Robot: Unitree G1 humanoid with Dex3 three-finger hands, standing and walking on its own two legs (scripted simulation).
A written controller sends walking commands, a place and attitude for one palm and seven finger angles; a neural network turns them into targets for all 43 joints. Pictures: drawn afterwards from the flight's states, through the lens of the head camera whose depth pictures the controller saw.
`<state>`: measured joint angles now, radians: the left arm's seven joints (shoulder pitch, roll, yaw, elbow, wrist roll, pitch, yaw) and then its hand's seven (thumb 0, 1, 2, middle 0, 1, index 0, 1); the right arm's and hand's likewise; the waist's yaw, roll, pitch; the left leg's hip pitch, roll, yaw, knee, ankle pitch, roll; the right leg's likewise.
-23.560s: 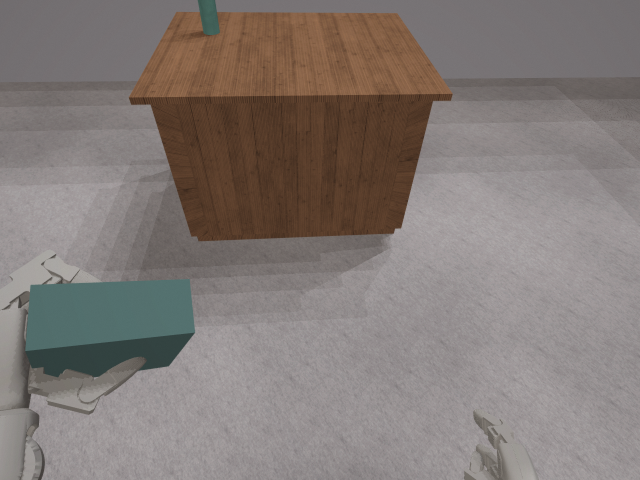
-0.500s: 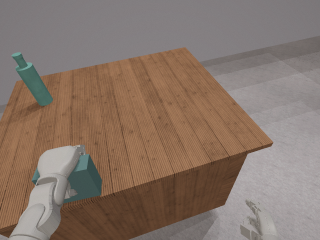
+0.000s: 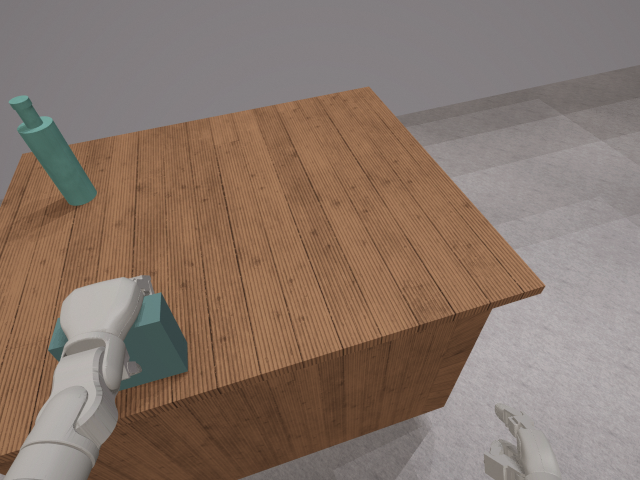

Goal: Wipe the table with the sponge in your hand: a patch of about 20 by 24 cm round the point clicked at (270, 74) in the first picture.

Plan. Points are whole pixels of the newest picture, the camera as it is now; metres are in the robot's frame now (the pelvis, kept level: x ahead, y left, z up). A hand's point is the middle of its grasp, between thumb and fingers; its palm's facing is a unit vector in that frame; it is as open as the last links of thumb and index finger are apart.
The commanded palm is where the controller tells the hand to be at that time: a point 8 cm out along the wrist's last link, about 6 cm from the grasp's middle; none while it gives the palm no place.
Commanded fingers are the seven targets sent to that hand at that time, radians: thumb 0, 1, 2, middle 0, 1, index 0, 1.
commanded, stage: wipe forward along the first lane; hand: left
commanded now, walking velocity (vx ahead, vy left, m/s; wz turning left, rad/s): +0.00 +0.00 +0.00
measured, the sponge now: (132, 354) +0.25 +0.32 -0.01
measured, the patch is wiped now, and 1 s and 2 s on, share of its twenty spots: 0.10 0.40 0.50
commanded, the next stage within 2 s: slide across to the middle lane in 1.36 s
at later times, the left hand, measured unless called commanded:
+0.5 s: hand (131, 302) +0.31 +0.33 +0.03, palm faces -0.12 -0.02 -0.99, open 9.6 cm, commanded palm +0.30 +0.33 +0.07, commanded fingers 0.00 0.10 1.30 -1.20 -1.60 -1.20 -1.60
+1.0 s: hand (128, 277) +0.35 +0.36 +0.03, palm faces -0.13 +0.01 -0.99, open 9.6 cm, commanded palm +0.34 +0.36 +0.07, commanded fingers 0.00 0.10 1.30 -1.20 -1.60 -1.20 -1.60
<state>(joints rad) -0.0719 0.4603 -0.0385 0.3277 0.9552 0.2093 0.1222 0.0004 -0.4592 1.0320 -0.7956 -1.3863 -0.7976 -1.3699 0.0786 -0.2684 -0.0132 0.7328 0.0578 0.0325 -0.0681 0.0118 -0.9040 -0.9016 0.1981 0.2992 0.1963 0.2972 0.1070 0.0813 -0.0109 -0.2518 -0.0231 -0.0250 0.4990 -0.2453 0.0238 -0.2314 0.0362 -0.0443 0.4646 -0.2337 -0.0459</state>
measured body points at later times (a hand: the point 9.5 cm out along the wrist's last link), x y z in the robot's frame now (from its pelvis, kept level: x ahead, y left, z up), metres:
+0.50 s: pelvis -0.01 -0.01 -0.01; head +0.01 -0.04 +0.44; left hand +0.31 +0.33 +0.08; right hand +0.14 -0.27 -0.13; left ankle +0.01 +0.11 -0.74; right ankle +0.01 -0.09 -0.74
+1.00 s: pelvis -0.03 +0.00 -0.02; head +0.02 -0.02 +0.43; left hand +0.35 +0.35 +0.08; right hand +0.05 -0.28 -0.15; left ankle +0.01 +0.11 -0.74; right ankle +0.01 -0.09 -0.74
